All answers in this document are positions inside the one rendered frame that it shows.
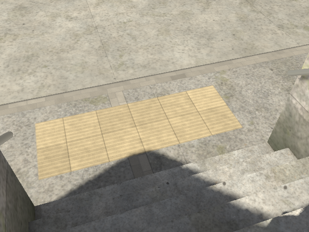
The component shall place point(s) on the stairs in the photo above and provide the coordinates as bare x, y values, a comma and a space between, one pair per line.
253, 189

